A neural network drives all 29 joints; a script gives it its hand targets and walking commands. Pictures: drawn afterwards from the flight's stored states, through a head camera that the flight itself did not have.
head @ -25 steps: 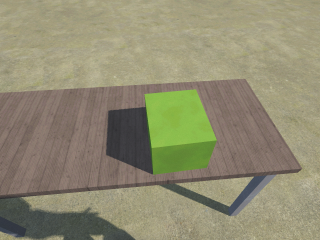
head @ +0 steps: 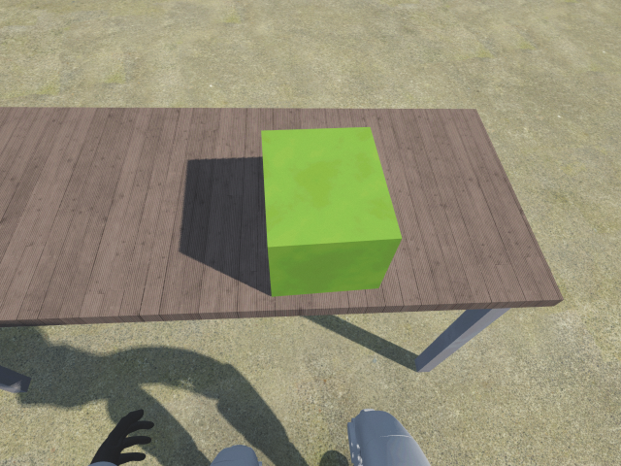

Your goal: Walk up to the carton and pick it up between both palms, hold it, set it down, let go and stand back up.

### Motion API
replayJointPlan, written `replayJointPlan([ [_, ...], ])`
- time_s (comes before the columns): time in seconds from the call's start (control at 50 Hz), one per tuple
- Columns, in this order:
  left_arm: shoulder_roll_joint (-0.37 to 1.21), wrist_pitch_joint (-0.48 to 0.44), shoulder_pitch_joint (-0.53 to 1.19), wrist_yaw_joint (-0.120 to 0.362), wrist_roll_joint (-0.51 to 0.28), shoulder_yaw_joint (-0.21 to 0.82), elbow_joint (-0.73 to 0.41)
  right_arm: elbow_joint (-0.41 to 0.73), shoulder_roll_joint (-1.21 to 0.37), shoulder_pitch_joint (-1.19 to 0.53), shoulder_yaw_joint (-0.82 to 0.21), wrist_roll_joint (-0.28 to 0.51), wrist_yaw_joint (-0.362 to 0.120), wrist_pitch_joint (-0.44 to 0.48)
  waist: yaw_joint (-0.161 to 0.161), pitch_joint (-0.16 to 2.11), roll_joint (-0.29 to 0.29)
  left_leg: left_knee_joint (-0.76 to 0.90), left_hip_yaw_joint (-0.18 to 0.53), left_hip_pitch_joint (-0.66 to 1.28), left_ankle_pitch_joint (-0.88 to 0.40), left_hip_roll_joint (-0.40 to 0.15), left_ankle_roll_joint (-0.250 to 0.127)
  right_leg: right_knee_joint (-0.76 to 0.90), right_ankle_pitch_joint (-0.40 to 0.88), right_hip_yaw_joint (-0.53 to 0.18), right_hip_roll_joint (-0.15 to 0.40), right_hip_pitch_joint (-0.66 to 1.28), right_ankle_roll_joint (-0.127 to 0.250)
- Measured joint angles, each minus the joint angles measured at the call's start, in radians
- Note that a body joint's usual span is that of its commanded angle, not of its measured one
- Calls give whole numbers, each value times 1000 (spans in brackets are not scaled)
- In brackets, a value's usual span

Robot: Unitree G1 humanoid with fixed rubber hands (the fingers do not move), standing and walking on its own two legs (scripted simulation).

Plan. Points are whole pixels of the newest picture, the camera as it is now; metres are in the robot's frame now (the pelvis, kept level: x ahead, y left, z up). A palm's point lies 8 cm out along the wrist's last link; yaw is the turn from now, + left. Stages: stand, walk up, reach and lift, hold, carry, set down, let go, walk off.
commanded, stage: walk up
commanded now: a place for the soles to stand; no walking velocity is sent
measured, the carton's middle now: (321, 211) +0.49 -0.03 -0.05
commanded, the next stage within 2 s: none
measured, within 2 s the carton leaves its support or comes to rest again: neither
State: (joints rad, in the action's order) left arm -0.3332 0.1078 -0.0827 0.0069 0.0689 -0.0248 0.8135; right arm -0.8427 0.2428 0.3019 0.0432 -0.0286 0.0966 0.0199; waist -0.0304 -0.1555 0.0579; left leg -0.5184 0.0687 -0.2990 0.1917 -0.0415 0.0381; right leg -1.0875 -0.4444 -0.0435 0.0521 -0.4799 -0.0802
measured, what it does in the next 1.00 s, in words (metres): steps on the spot: right foot, then left foot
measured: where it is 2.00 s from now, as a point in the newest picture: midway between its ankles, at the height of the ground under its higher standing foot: outside the picture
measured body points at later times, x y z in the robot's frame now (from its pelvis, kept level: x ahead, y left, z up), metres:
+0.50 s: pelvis -0.05 -0.08 +0.00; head -0.04 -0.08 +0.45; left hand -0.02 +0.17 -0.14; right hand +0.02 -0.34 -0.14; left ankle -0.07 +0.03 -0.73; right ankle -0.01 -0.21 -0.73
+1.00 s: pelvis -0.02 -0.06 +0.00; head -0.01 -0.06 +0.45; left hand +0.00 +0.19 -0.14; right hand +0.07 -0.31 -0.14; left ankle -0.07 +0.03 -0.73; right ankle -0.02 -0.20 -0.73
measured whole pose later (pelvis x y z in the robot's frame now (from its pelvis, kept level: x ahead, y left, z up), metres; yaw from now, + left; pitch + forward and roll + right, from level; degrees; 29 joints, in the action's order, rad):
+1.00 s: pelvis -0.02 -0.06 +0.00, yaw +8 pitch -1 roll +0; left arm -0.24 -0.02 -0.31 -0.02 0.03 0.02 0.88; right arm -0.92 0.24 0.29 -0.01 -0.02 0.01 0.01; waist 0.01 -0.02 0.01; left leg -0.53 0.02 -0.17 0.35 0.05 -0.04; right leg -0.54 -0.31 0.04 0.05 -0.22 -0.02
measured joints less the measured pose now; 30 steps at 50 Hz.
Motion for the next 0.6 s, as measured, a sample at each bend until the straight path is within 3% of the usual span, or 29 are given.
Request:
replayJointPlan([
  [0.08, 23, -2, 20, 7, -38, 6, -12, 52, 46, -28, 15, -14, -26, -9, -14, 11, -18, -50, 37, -65, -1, -22, 27, 178, -8, -26, 25, 67, 13],
  [0.12, 36, -13, 8, 9, -51, 7, -9, 75, 70, -47, 13, -20, -42, -23, -18, 26, -32, -116, 59, -113, 21, -31, 37, 351, 78, -10, 23, 150, 27],
  [0.16, 77, -24, -6, 6, -57, 5, 9, 82, 100, -79, 16, -21, -55, -39, -21, 13, -99, -214, 117, -153, 103, -54, 2, 370, 62, 35, -21, 173, 32],
  [0.22, 120, -27, -66, -3, -67, 17, 20, 90, 91, -69, 16, -8, -48, -57, 0, 45, -100, -412, 116, -196, 346, 46, -24, 347, 64, 39, -1, 163, 47],
  [0.28, 140, -37, -113, -13, -60, 21, 27, 68, 76, -53, 9, 5, -52, -53, 29, 75, -100, -515, 83, -196, 320, 102, -27, 431, 121, 44, 7, 188, 56],
  [0.34, 138, -63, -140, -12, -54, 18, 21, 43, 56, -20, -2, -4, -67, -45, 42, 96, -97, -467, 43, -146, 273, 101, -20, 488, 158, 65, 2, 197, 69],
  [0.42, 132, -92, -165, -17, -39, 11, 19, 13, 36, 21, -9, -20, -85, -57, 49, 116, -93, -282, -17, -39, 294, 68, -5, 507, 168, 100, -2, 193, 82],
  [0.46, 124, -94, -179, -18, -32, 10, 25, 4, 24, 31, -9, -21, -92, -55, 51, 119, -84, -146, -42, 27, 261, 58, -18, 497, 164, 112, 3, 186, 78],
  [0.5, 106, -88, -193, -16, -30, 10, 41, -5, 3, 27, -10, -18, -97, -42, 49, 108, -48, -40, -59, 73, 103, 77, -50, 476, 154, 105, 25, 184, 67],
  [0.6, 94, -82, -251, -13, -46, 27, 58, -28, -24, 51, -21, 10, -95, -26, 31, 139, -29, -15, -51, 92, 116, 82, -75, 469, 35, 83, -3, 198, 93],
])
